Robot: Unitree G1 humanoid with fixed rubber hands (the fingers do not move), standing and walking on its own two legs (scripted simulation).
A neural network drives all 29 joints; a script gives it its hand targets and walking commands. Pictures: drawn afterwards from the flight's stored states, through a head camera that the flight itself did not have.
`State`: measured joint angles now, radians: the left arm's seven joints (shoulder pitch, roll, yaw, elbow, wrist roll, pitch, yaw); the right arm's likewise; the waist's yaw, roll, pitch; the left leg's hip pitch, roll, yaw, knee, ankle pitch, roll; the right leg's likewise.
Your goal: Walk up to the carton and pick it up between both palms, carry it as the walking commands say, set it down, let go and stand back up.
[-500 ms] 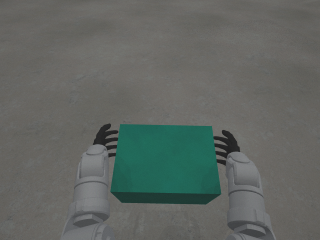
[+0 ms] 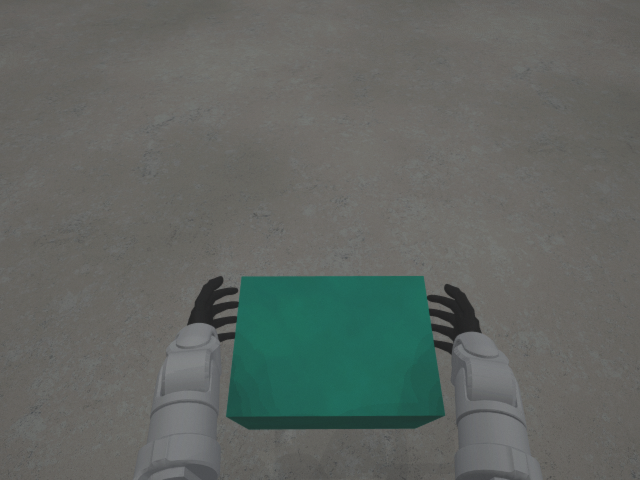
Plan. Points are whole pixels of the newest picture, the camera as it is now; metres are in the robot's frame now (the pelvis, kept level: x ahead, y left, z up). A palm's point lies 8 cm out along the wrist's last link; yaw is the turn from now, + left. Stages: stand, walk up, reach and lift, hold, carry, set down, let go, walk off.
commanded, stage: set down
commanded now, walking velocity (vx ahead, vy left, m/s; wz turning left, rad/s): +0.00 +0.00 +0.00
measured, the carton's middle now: (332, 356) +0.30 -0.01 -0.09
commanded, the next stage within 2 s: none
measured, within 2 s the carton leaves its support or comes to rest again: neither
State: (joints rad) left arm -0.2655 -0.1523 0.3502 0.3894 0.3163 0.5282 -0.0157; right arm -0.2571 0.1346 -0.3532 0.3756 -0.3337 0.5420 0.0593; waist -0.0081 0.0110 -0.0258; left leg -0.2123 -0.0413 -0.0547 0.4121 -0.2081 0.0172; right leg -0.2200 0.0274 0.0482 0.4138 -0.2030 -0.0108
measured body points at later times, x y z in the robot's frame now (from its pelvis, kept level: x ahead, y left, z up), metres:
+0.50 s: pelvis -0.04 -0.01 -0.04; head +0.09 -0.02 +0.39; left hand +0.32 +0.17 -0.09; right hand +0.32 -0.18 -0.10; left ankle +0.00 +0.11 -0.74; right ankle +0.01 -0.12 -0.74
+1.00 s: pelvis -0.05 +0.00 -0.11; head +0.14 -0.01 +0.29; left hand +0.35 +0.17 -0.18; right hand +0.36 -0.18 -0.19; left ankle +0.00 +0.11 -0.74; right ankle +0.01 -0.12 -0.74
